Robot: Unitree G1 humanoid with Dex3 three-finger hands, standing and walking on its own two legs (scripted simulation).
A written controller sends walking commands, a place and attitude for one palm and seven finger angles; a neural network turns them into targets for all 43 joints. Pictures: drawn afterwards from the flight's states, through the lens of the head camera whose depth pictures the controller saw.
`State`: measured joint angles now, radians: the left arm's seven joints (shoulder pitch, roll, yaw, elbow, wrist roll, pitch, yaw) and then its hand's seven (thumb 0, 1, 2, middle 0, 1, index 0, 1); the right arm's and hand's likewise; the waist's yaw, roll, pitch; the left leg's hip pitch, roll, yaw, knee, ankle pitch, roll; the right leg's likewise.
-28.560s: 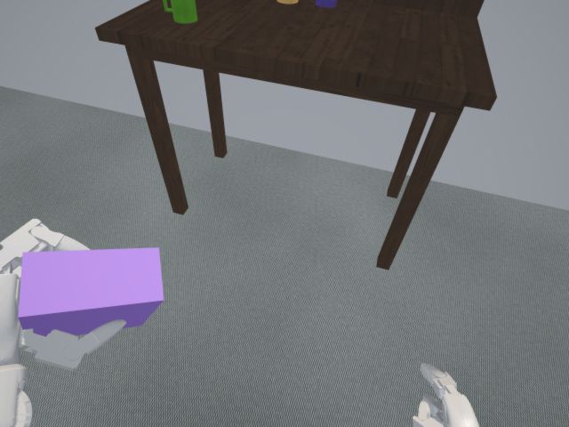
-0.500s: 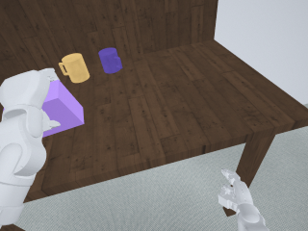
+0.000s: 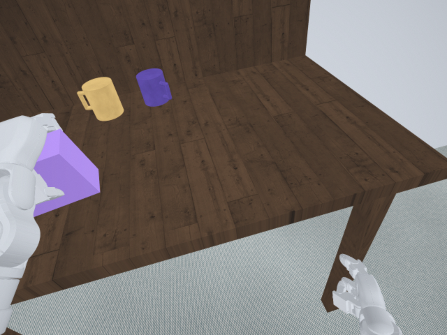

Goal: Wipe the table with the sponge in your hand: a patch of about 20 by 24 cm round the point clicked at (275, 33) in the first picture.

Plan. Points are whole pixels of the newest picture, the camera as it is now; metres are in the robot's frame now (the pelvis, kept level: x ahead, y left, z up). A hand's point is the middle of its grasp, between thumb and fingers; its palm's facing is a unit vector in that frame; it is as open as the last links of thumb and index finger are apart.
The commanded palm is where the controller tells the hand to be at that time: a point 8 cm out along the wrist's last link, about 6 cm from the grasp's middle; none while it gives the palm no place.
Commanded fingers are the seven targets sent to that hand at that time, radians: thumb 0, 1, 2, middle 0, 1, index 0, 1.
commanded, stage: move the sponge above the wiping area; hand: left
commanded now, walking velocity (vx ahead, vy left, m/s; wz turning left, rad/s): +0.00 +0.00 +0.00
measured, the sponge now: (53, 181) +0.27 +0.34 +0.18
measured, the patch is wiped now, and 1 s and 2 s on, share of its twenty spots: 0.05 0.10 0.10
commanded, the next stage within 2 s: none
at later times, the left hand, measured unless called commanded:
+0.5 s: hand (38, 168) +0.26 +0.33 +0.23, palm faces +0.33 -0.12 -0.94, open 9.9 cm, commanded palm +0.21 +0.29 +0.27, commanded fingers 0.00 0.10 1.30 -1.20 -1.60 -1.20 -1.60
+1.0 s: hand (65, 192) +0.25 +0.30 +0.18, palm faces +0.13 -0.12 -0.98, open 9.9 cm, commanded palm +0.20 +0.29 +0.27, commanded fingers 0.00 0.10 1.30 -1.20 -1.60 -1.20 -1.60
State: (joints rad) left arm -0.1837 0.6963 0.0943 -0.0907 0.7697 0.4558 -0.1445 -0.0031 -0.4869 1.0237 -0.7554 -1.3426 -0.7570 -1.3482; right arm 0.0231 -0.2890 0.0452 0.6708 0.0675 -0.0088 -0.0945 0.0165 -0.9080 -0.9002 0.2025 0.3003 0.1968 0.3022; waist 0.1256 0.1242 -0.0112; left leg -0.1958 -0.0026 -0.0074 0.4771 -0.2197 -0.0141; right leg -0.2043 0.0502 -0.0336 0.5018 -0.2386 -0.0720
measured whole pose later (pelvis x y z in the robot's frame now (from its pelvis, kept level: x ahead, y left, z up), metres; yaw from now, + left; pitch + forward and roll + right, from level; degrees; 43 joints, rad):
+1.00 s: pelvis +0.00 +0.00 +0.00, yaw +0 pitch -3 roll +1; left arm -0.06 0.60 0.00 -0.26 0.79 0.58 -0.21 0.00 -0.48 1.03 -0.75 -1.35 -0.75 -1.35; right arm 0.01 -0.30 0.07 0.61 0.08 0.03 -0.07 0.02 -0.91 -0.90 0.20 0.30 0.20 0.30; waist 0.12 0.13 -0.02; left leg -0.20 -0.01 -0.01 0.45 -0.20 0.00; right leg -0.21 0.04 -0.03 0.49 -0.23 -0.06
